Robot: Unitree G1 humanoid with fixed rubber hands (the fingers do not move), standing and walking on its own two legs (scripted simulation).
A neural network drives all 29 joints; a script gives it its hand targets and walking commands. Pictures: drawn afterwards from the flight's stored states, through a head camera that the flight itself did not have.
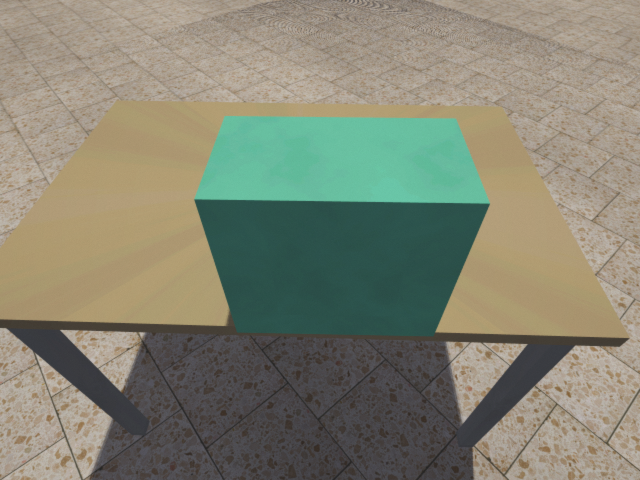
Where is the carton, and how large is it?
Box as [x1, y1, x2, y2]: [194, 116, 489, 335]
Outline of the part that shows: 225,116 194,199 237,332 433,335 489,204 455,118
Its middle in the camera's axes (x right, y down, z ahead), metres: +0.02 -0.01 +0.55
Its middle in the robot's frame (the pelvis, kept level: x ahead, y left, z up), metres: +0.44 +0.02 +0.07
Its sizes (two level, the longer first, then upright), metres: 0.300 0.163 0.272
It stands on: a table, 0.71 m high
